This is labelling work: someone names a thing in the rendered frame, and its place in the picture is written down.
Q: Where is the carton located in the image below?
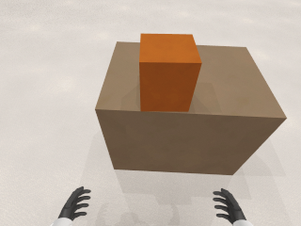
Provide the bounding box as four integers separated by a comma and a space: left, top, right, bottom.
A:
139, 33, 202, 112

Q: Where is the left robot hand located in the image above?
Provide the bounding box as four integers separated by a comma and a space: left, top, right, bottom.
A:
58, 186, 91, 221

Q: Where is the pedestal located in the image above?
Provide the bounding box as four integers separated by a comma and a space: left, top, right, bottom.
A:
95, 41, 287, 175

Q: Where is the right robot hand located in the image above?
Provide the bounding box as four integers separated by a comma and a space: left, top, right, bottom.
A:
213, 188, 246, 225

